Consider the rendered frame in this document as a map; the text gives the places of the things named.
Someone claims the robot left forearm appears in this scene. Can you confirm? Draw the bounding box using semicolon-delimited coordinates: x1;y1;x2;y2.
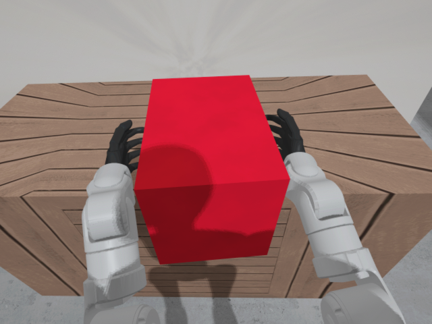
82;163;147;324

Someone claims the robot right forearm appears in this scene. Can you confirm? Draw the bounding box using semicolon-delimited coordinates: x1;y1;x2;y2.
284;152;406;324

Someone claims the robot right upper arm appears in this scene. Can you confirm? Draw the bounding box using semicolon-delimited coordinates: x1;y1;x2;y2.
321;283;404;324

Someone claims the carton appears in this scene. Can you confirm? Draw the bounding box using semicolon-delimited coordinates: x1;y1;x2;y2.
134;75;290;265

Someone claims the right robot hand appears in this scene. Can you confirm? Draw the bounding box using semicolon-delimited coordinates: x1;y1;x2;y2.
265;109;305;161

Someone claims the left robot hand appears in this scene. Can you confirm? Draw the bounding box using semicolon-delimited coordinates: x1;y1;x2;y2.
105;119;144;173

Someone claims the robot left upper arm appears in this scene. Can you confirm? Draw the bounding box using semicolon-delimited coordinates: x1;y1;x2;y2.
90;304;161;324

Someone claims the pedestal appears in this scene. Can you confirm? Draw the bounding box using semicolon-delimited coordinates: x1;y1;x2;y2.
0;74;432;298

